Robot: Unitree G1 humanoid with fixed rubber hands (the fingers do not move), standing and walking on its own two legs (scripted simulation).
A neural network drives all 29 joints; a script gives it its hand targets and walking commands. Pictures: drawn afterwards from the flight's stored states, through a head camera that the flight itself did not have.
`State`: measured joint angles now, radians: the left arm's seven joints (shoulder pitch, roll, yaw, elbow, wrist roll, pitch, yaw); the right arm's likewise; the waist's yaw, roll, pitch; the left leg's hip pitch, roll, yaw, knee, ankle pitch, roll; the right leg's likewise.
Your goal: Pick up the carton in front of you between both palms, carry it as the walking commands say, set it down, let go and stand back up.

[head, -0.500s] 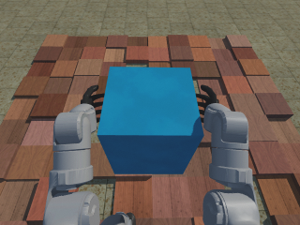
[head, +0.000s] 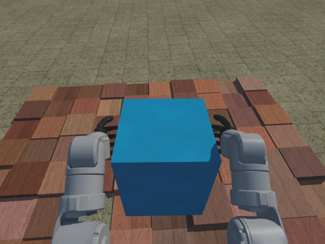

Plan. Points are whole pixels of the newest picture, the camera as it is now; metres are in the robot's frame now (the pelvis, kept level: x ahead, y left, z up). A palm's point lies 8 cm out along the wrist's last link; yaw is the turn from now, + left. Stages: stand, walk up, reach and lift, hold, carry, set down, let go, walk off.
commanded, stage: carry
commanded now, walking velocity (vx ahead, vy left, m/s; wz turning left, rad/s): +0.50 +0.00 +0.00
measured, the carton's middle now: (164, 158) +0.34 -0.01 +0.03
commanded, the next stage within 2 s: none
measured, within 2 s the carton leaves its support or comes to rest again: neither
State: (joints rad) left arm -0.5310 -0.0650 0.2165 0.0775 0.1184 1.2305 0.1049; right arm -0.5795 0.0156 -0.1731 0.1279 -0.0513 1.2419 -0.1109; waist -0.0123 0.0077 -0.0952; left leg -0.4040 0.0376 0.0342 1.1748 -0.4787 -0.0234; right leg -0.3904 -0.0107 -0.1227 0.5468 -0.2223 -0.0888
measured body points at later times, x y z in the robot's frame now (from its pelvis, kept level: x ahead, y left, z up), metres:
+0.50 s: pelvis +0.29 +0.01 +0.03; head +0.33 +0.00 +0.48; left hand +0.68 +0.11 +0.13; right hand +0.64 -0.19 +0.13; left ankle +0.32 +0.09 -0.69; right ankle +0.28 -0.10 -0.64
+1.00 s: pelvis +0.61 -0.04 +0.01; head +0.65 -0.05 +0.45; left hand +0.97 +0.13 +0.10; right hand +0.99 -0.17 +0.10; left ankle +0.72 +0.09 -0.68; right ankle +0.51 -0.10 -0.73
